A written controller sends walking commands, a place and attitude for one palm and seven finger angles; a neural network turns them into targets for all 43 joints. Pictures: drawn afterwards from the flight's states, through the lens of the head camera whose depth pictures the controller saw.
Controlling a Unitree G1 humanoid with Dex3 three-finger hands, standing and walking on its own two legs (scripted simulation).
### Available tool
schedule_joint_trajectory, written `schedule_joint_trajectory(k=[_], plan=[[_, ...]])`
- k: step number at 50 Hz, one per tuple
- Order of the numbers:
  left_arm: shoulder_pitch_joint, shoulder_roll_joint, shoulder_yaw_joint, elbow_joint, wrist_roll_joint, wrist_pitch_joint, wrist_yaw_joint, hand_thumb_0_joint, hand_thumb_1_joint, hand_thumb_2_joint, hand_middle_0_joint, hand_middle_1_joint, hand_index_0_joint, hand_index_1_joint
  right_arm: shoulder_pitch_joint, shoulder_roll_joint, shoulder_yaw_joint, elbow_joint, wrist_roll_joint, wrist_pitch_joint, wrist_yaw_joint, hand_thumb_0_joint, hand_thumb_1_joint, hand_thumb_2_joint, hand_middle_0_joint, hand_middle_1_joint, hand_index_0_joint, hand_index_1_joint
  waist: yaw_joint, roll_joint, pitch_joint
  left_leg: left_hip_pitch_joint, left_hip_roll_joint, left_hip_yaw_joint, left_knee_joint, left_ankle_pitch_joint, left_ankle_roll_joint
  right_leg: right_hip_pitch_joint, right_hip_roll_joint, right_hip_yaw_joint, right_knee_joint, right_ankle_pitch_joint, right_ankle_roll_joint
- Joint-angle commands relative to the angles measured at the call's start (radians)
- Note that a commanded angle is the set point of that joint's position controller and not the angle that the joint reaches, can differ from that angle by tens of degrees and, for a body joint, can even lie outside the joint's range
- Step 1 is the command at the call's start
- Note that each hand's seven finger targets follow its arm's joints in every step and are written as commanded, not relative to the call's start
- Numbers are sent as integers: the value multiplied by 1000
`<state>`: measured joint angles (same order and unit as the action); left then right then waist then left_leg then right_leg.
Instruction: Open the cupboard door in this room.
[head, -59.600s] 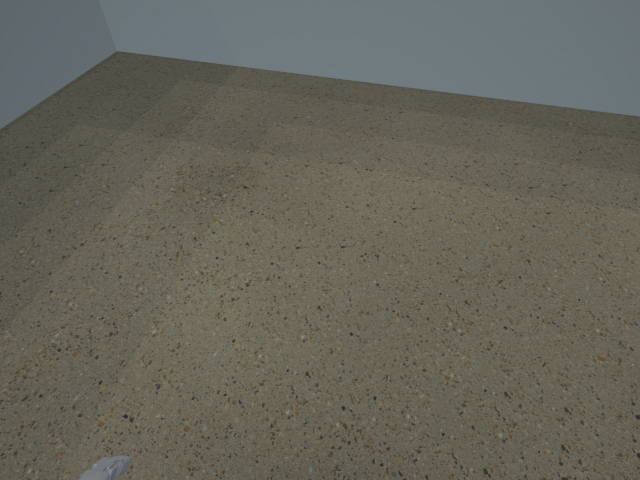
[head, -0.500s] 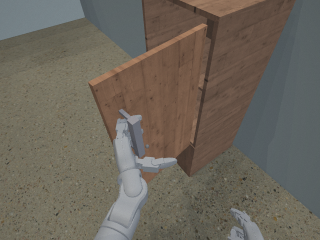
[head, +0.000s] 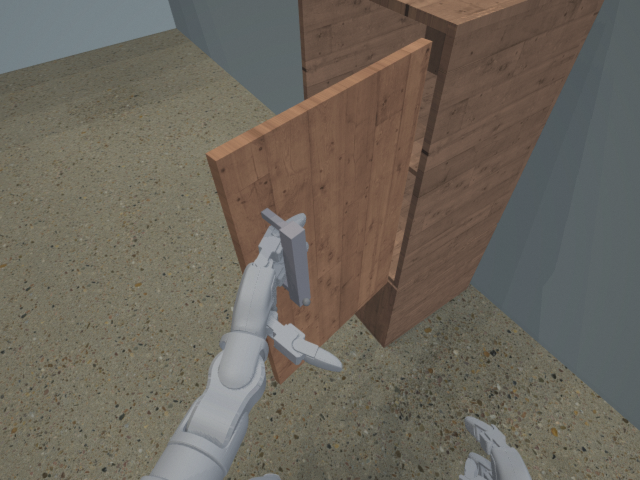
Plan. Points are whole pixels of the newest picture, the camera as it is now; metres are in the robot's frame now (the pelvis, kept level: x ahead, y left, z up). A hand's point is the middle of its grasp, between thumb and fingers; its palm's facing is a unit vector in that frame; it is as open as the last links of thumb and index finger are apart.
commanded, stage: slide the hand sideways off the handle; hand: left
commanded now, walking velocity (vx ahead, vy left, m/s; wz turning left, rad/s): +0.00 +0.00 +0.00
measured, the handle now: (286, 259) +0.37 +0.07 +0.08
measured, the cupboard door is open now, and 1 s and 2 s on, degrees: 100 100 100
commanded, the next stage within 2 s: draw the hand back to the body in 1.02 s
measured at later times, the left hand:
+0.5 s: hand (280, 326) +0.28 +0.07 +0.07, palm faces -0.09 -1.00 -0.02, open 16.3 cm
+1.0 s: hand (227, 364) +0.23 +0.12 +0.07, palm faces -0.03 -1.00 -0.04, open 16.3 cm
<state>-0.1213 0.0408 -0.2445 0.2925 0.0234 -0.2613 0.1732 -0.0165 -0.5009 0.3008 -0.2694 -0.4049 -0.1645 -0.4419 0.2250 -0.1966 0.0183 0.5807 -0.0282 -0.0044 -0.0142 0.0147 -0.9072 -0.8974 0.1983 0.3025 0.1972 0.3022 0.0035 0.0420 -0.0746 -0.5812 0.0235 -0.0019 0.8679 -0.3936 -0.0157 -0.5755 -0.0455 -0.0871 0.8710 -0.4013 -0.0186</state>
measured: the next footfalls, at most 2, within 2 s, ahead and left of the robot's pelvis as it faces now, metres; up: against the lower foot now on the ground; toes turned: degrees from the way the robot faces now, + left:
none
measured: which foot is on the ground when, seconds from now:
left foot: down 0.00-1.00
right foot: down 0.00-1.00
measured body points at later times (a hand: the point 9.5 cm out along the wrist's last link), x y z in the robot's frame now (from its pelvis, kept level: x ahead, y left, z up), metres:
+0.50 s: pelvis +0.02 +0.00 +0.00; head +0.05 -0.01 +0.45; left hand +0.28 +0.12 +0.07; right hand +0.19 -0.22 -0.08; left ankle +0.03 +0.13 -0.70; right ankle +0.03 -0.11 -0.70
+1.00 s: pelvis +0.03 -0.01 -0.01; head +0.07 -0.02 +0.44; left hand +0.23 +0.17 +0.08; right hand +0.21 -0.23 -0.09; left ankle +0.03 +0.13 -0.70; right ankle +0.03 -0.11 -0.70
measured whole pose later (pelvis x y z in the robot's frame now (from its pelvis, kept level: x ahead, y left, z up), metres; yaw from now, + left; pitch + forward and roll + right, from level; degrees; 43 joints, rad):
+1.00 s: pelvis +0.03 -0.01 -0.01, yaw +0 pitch +9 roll +0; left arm 0.50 0.14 -0.03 -0.23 -0.15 -0.30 -0.12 -0.02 -0.50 0.30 -0.15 -0.30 -0.16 -0.30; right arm 0.26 -0.23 0.01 0.47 0.00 -0.11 -0.03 0.02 -0.91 -0.90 0.20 0.30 0.20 0.30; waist 0.02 0.04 -0.10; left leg -0.61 0.04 -0.01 0.93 -0.47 -0.03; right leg -0.60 -0.03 -0.10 0.93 -0.48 -0.02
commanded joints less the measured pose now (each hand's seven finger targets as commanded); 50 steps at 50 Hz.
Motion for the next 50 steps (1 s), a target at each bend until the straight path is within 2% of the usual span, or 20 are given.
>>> schedule_joint_trajectory(k=[1, 4, 5, 7, 8, 10, 15, 18, 20, 21, 23, 30, 33, 35, 36, 37, 40, 45, 46, 50], plan=[[-284, -132, -17, -214, -130, -56, -127, 0, -500, 300, -150, -300, -150, -300, -94, -98, -17, -175, 36, -85, -20, 0, -900, -900, 200, 300, 200, 300, -38, -126, -162, 119, -38, -12, -165, 9, 29, 87, 43, 42, -215, 33, -7], [-243, -128, 19, -237, -135, -40, -78, 0, -500, 300, -150, -300, -150, -300, -82, -106, -22, -180, 35, -101, -9, 0, -900, -900, 200, 300, 200, 300, -19, -142, -171, 130, -35, -14, -185, 27, 26, 93, 44, 28, -209, 38, -4], [-204, -94, 47, -242, -117, -43, -60, 0, -500, 300, -150, -300, -150, -300, -80, -109, -25, -184, 30, -102, -2, 0, -900, -900, 200, 300, 200, 300, 0, -137, -184, 127, -35, -12, -185, 47, 23, 107, 43, 29, -200, 52, -7], [-149, -67, 56, -291, -70, -61, -29, 0, -500, 300, -150, -300, -150, -300, -65, -107, -31, -192, 20, -102, 13, 0, -900, -900, 200, 300, 200, 300, 8, -122, -219, 138, -31, -3, -175, 114, 25, 124, 40, 28, -170, 133, -9], [-122, -79, 37, -304, -45, -70, -21, 0, -500, 300, -150, -300, -150, -300, -56, -105, -32, -196, 17, -102, 20, 0, -900, -900, 200, 300, 200, 300, 4, -122, -214, 139, -29, 0, -170, 133, 26, 119, 40, 27, -160, 160, -10], [-38, -43, 56, -328, -17, -82, -17, 0, -500, 300, -150, -300, -150, -300, -49, -106, -38, -206, 13, -97, 31, 0, -900, -900, 200, 300, 200, 300, 23, -121, -235, 130, -29, 8, -161, 167, 26, 147, 40, 34, -150, 203, -14], [56, -16, 53, -416, -15, -74, -50, 0, -500, 300, -150, -300, -150, -300, -69, -104, -33, -233, 20, -84, 29, 0, -900, -900, 200, 300, 200, 300, 15, -91, -169, 105, -30, 19, -163, 118, 28, 139, 40, 44, -168, 168, -12], [70, -4, 62, -471, -35, -66, -66, 0, -500, 300, -150, -300, -150, -300, -70, -100, -29, -239, 22, -88, 18, 0, -900, -900, 200, 300, 200, 300, 3, -82, -150, 107, -30, 13, -158, 98, 30, 123, 42, 45, -173, 148, -9], [97, 11, 79, -512, -56, -65, -81, 0, -500, 300, -150, -300, -150, -300, -72, -104, -28, -241, 22, -94, 10, 0, -900, -900, 200, 300, 200, 300, 4, -101, -169, 109, -32, 10, -149, 116, 31, 139, 45, 47, -171, 165, -8], [91, 4, 69, -538, -62, -69, -90, 0, -500, 300, -150, -300, -150, -300, -73, -101, -29, -240, 23, -100, 6, 0, -900, -900, 200, 300, 200, 300, -7, -85, -181, 120, -32, 9, -142, 128, 30, 132, 44, 44, -161, 185, -6], [133, 3, 76, -545, -78, -68, -105, 0, -500, 300, -150, -300, -150, -300, -64, -101, -28, -237, 23, -109, 3, 0, -900, -900, 200, 300, 200, 300, -6, -95, -185, 119, -33, 5, -133, 140, 29, 131, 46, 40, -154, 206, -3], [355, 80, 171, -588, -94, -53, -145, 0, -500, 300, -150, -300, -150, -300, -48, -102, -32, -246, 24, -116, 0, 0, -900, -900, 200, 300, 200, 300, 21, -101, -205, 95, -36, 11, -113, 228, 25, 183, 43, 46, -125, 334, -3], [398, 80, 173, -648, -104, -56, -167, 0, -500, 300, -150, -300, -150, -300, -49, -100, -33, -259, 23, -118, 0, 0, -900, -900, 200, 300, 200, 300, 15, -79, -200, 89, -40, 15, -100, 239, 26, 180, 39, 50, -116, 369, 1], [436, 105, 198, -660, -112, -56, -181, 0, -500, 300, -150, -300, -150, -300, -48, -101, -31, -262, 25, -119, -4, 0, -900, -900, 200, 300, 200, 300, 18, -75, -185, 74, -40, 13, -95, 236, 26, 182, 40, 53, -116, 367, 0], [440, 102, 195, -670, -118, -60, -190, 0, -500, 300, -150, -300, -150, -300, -47, -101, -31, -264, 24, -123, -5, 0, -900, -900, 200, 300, 200, 300, 9, -91, -173, 69, -39, 11, -90, 228, 26, 171, 39, 53, -115, 367, 5], [459, 108, 202, -679, -123, -64, -199, 0, -500, 300, -150, -300, -150, -300, -45, -104, -33, -266, 26, -127, -6, 0, -900, -900, 200, 300, 200, 300, 7, -70, -166, 63, -41, 12, -84, 220, 26, 160, 39, 55, -113, 357, 5], [494, 120, 216, -696, -140, -78, -224, 0, -500, 300, -150, -300, -150, -300, -38, -109, -35, -266, 27, -139, -12, 0, -900, -900, 200, 300, 200, 300, 1, -96, -166, 49, -40, 7, -67, 209, 27, 147, 42, 59, -111, 337, 8], [571, 149, 243, -731, -171, -103, -281, 0, -500, 300, -150, -300, -150, -300, -22, -118, -41, -269, 30, -160, -18, 0, -900, -900, 200, 300, 200, 300, -3, -102, -202, 24, -44, 2, -36, 222, 27, 160, 33, 73, -92, 382, 17], [570, 148, 235, -745, -174, -109, -293, 0, -500, 300, -150, -300, -150, -300, -27, -119, -41, -272, 32, -166, -18, 0, -900, -900, 200, 300, 200, 300, -4, -63, -193, 22, -45, 2, -33, 216, 27, 142, 32, 74, -87, 369, 16], [581, 159, 244, -748, -198, -113, -326, 0, -500, 300, -150, -300, -150, -300, -26, -127, -42, -274, 36, -179, -26, 0, -900, -900, 200, 300, 200, 300, -16, -86, -163, -10, -45, -4, -12, 166, 28, 102, 32, 87, -99, 273, 18]])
